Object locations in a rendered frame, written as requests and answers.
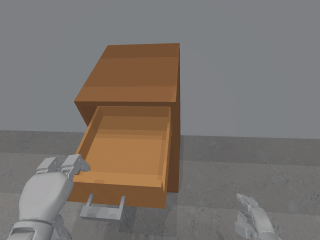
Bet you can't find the cabinet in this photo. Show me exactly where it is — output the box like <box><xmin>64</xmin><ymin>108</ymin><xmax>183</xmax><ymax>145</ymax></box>
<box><xmin>74</xmin><ymin>43</ymin><xmax>181</xmax><ymax>193</ymax></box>

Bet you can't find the robot right hand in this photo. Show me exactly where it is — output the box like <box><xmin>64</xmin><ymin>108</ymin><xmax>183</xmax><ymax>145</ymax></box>
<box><xmin>234</xmin><ymin>193</ymin><xmax>275</xmax><ymax>240</ymax></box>

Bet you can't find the robot left hand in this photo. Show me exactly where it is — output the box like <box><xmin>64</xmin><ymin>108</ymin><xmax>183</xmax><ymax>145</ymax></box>
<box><xmin>19</xmin><ymin>154</ymin><xmax>91</xmax><ymax>240</ymax></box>

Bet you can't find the left robot forearm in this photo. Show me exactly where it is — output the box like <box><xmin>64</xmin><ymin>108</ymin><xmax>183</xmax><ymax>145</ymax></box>
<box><xmin>7</xmin><ymin>219</ymin><xmax>54</xmax><ymax>240</ymax></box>

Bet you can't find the drawer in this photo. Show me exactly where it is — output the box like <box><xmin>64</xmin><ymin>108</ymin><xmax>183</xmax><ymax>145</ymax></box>
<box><xmin>67</xmin><ymin>106</ymin><xmax>172</xmax><ymax>209</ymax></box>

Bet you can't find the handle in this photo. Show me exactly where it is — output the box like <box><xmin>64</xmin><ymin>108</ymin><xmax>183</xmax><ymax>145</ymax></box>
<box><xmin>80</xmin><ymin>193</ymin><xmax>126</xmax><ymax>223</ymax></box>

